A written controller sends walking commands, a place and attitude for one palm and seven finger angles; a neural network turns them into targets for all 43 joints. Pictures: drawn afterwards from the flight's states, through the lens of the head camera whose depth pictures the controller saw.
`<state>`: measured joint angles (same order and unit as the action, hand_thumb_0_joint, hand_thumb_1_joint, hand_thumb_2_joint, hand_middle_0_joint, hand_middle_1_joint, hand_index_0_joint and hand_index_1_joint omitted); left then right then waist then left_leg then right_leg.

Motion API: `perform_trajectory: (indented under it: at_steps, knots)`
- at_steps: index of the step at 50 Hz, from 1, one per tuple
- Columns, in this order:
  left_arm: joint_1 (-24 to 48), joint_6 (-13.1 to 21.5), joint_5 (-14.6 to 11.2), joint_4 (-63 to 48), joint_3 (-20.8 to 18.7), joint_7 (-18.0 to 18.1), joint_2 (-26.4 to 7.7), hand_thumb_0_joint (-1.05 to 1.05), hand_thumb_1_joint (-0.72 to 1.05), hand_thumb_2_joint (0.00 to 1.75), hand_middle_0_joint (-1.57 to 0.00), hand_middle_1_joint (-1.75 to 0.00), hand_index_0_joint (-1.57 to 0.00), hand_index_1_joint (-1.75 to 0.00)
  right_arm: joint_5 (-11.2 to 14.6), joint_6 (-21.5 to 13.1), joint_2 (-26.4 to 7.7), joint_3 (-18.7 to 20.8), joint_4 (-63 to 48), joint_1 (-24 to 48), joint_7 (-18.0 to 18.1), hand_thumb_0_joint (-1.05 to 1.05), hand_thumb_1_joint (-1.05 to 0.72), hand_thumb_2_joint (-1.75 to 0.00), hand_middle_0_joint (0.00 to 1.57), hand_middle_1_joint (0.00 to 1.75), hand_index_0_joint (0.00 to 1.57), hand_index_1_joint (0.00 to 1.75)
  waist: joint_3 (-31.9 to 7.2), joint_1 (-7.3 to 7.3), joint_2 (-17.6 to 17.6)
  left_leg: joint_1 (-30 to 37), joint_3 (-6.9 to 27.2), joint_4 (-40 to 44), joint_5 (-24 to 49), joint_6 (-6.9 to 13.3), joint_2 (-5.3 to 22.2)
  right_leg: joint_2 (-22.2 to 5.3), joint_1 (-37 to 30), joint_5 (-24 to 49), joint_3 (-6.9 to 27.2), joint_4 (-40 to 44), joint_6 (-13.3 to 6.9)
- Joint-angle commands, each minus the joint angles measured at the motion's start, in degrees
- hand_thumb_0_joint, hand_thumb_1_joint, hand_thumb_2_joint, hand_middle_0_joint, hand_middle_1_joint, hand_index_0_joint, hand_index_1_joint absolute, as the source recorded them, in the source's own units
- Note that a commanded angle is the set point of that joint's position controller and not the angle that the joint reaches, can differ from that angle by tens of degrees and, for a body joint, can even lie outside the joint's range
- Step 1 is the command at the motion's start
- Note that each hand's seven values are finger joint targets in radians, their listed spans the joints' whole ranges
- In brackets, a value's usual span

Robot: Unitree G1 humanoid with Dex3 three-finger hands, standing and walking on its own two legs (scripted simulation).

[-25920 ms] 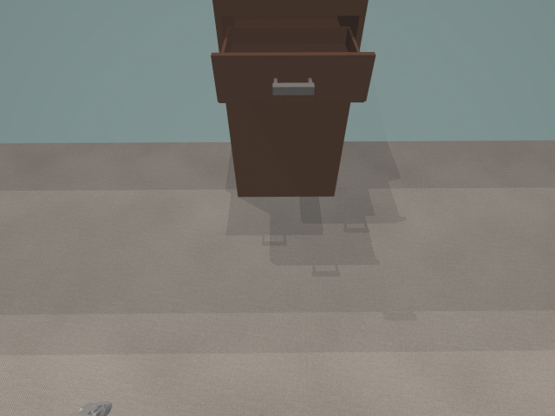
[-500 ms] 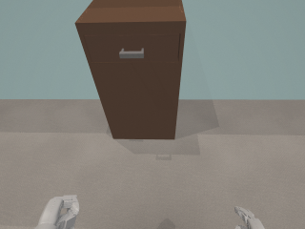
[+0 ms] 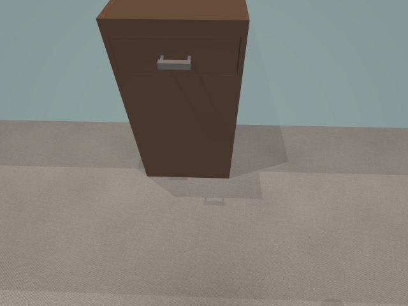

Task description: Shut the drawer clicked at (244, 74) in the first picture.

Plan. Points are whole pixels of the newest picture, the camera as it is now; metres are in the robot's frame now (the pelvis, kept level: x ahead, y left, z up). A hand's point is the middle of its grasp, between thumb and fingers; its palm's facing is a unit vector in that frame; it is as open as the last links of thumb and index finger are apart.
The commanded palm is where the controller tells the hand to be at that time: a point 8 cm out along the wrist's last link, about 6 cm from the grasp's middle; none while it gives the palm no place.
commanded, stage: let the arm hang, fingers relaxed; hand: left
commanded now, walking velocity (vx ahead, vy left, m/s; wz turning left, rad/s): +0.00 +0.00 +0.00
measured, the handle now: (175, 61) +0.87 +0.16 +0.01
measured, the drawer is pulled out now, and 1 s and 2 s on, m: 0.00 0.00 0.00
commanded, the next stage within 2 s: look to check the result in 0.42 s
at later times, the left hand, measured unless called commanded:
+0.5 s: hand out of the picture +0.02 +0.16 -0.17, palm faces +0.02 -0.98 -0.20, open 7.3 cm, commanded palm none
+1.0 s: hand out of the picture +0.03 +0.16 -0.17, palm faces +0.03 -0.98 -0.21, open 7.4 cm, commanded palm none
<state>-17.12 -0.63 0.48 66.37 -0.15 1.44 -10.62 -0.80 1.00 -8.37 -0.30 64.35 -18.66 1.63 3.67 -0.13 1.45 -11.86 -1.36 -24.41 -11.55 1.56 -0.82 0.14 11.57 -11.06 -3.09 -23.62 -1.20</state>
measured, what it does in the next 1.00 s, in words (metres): stands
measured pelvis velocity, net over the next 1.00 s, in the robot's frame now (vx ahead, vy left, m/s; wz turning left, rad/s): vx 0.02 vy -0.02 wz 0.00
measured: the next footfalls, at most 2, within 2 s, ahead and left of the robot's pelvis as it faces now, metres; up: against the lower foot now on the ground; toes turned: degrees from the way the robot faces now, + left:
none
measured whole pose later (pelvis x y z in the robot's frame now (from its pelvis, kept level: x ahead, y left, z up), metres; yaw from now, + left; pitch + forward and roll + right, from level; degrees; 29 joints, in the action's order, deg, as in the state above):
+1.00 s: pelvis +0.02 -0.02 +0.00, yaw +0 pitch -1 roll +0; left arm -13.2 0.8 0.4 65.8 -0.6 1.6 -8.9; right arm -0.8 0.0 -8.7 0.1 65.4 -15.0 2.2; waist 2.9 -0.4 0.9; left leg -8.6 -0.7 -22.4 -12.4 -0.2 0.6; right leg 1.6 8.3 -12.1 -3.6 -21.7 -2.6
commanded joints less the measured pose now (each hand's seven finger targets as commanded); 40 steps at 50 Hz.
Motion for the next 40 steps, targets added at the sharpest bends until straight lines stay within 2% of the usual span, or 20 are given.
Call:
perform_trajectory:
  at_steps: [1, 6, 7, 11, 20, 23, 30, 33, 39, 40]
  knots:
    - [-1.96, 0.96, -0.04, -2.17, -1.16, 0.44, -5.10, 0.00, 0.90, 0.90, -0.20, -0.30, -0.20, -0.30, -0.01, -1.10, -5.25, 1.38, -1.00, -3.85, 0.45, 0.00, -0.90, -0.90, 0.20, 0.30, 0.20, 0.30, 0.80, -0.10, -1.33, -2.05, 6.55, 6.65, -2.54, 1.51, 6.27, -5.38, 1.17, -5.03, 6.49, 5.17, -2.07]
    - [-1.66, 1.22, -0.01, -2.12, -1.23, 0.65, -3.92, 0.00, 0.90, 0.90, -0.20, -0.30, -0.20, -0.30, 0.01, -1.32, -3.87, 1.35, -0.56, -3.47, 0.53, 0.00, -0.90, -0.90, 0.20, 0.30, 0.20, 0.30, 1.05, -0.04, -1.37, -1.33, 5.70, 5.89, 1.09, 1.16, 6.04, -5.67, 0.96, -2.29, 6.34, 5.08, -1.83]
    - [-1.68, 1.25, -0.01, -2.18, -1.25, 0.65, -3.70, 0.00, 0.90, 0.90, -0.20, -0.30, -0.20, -0.30, 0.02, -1.37, -3.76, 1.36, -0.47, -3.33, 0.57, 0.00, -0.90, -0.90, 0.20, 0.30, 0.20, 0.30, 1.18, -0.10, -0.47, -1.24, 5.65, 5.94, 1.39, 1.08, 6.02, -5.67, 1.07, -2.07, 6.45, 5.14, -1.82]
    - [-1.45, 1.14, 0.01, -2.19, -1.26, 0.71, -3.23, 0.00, 0.90, 0.90, -0.20, -0.30, -0.20, -0.30, -0.11, -1.16, -3.43, 1.36, -0.33, -2.79, 0.63, 0.00, -0.90, -0.90, 0.20, 0.30, 0.20, 0.30, 3.10, -0.09, 0.79, -2.01, 5.66, 6.24, -0.42, 0.94, 6.09, -5.35, 2.22, -3.29, 6.66, 5.48, -1.82]
    - [-0.87, 1.70, -0.02, -2.63, -1.67, 0.61, -4.34, 0.00, 0.90, 0.90, -0.20, -0.30, -0.20, -0.30, 0.05, -1.44, -4.38, 1.70, -0.39, -2.23, 0.68, 0.00, -0.90, -0.90, 0.20, 0.30, 0.20, 0.30, 0.15, -0.22, -1.88, 0.76, 4.67, 4.76, 3.59, 0.75, 5.92, -6.09, 0.19, 0.28, 6.86, 6.02, -1.99]
    - [-0.36, 1.75, -0.11, -2.58, -1.68, 0.62, -4.53, 0.00, 0.90, 0.90, -0.20, -0.30, -0.20, -0.30, 0.03, -1.50, -4.79, 1.64, -0.07, -2.16, 0.73, 0.00, -0.90, -0.90, 0.20, 0.30, 0.20, 0.30, 0.00, -0.30, -0.48, 0.99, 4.83, 5.06, 4.48, 0.66, 6.10, -6.05, -0.39, 1.25, 6.86, 5.95, -2.11]
    - [-0.26, 1.86, -0.15, -2.10, -1.61, 0.68, -4.74, 0.00, 0.90, 0.90, -0.20, -0.30, -0.20, -0.30, 0.05, -1.46, -5.09, 1.61, 0.23, -1.78, 0.85, 0.00, -0.90, -0.90, 0.20, 0.30, 0.20, 0.30, -0.51, -0.35, -0.86, 1.95, 4.68, 4.88, 5.93, 0.47, 6.32, -5.99, -1.19, 3.46, 6.72, 5.91, -2.07]
    - [-0.17, 1.72, -0.15, -1.94, -1.59, 0.62, -4.69, 0.00, 0.90, 0.90, -0.20, -0.30, -0.20, -0.30, 0.05, -1.38, -5.15, 1.53, 0.34, -1.29, 0.85, 0.00, -0.90, -0.90, 0.20, 0.30, 0.20, 0.30, 0.73, -0.27, -0.16, 1.52, 4.72, 5.41, 4.41, 0.39, 6.26, -5.96, -0.66, 1.38, 7.04, 6.69, -2.04]
    - [-0.03, 1.90, -0.12, -2.12, -1.75, 0.67, -5.20, 0.00, 0.90, 0.90, -0.20, -0.30, -0.20, -0.30, 0.12, -1.49, -5.76, 1.61, 0.14, -1.20, 0.84, 0.00, -0.90, -0.90, 0.20, 0.30, 0.20, 0.30, -0.91, -0.25, -0.98, 2.29, 4.73, 5.02, 6.14, 0.36, 6.37, -6.09, -1.99, 3.57, 6.66, 6.41, -1.98]
    - [0.15, 1.87, -0.18, -2.02, -1.70, 0.64, -4.99, 0.00, 0.90, 0.90, -0.20, -0.30, -0.20, -0.30, 0.07, -1.49, -5.62, 1.55, 0.17, -0.92, 0.87, 0.00, -0.90, -0.90, 0.20, 0.30, 0.20, 0.30, -0.22, -0.25, -0.53, 2.12, 4.65, 5.26, 5.66, 0.28, 6.38, -6.18, -1.61, 3.24, 6.61, 6.56, -1.96]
